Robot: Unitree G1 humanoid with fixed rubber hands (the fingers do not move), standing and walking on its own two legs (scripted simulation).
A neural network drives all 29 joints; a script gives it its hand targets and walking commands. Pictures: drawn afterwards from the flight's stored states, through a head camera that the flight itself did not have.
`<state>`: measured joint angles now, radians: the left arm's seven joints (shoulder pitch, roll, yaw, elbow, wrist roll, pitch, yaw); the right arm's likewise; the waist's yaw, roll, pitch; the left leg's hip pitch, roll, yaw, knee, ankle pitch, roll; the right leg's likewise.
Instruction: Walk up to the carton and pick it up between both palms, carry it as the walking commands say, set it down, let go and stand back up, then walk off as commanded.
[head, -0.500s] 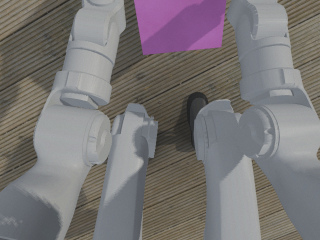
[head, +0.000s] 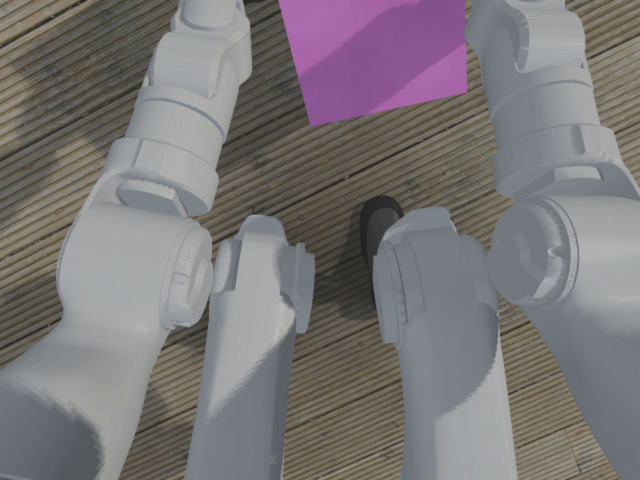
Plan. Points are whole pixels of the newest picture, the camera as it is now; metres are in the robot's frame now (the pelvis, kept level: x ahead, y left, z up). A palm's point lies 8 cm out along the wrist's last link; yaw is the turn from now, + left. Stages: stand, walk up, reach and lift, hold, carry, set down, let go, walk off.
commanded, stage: set down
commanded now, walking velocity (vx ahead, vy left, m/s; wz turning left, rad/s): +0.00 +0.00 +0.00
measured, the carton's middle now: out of the picture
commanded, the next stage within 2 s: none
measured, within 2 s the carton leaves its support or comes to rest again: neither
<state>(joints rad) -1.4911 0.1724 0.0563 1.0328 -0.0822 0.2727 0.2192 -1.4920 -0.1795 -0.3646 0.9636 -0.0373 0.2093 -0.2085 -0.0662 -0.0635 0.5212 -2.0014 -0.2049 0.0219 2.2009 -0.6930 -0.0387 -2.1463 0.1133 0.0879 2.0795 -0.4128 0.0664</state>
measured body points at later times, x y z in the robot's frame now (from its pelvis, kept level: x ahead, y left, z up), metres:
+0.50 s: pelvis +0.03 +0.01 -0.01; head +0.40 +0.02 +0.22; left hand +0.57 +0.07 -0.21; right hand +0.59 -0.19 -0.18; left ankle +0.10 +0.11 -0.35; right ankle +0.17 -0.12 -0.35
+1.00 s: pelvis +0.04 +0.00 -0.02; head +0.41 +0.01 +0.23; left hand +0.57 +0.07 -0.22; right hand +0.59 -0.18 -0.19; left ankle +0.10 +0.10 -0.35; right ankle +0.17 -0.12 -0.35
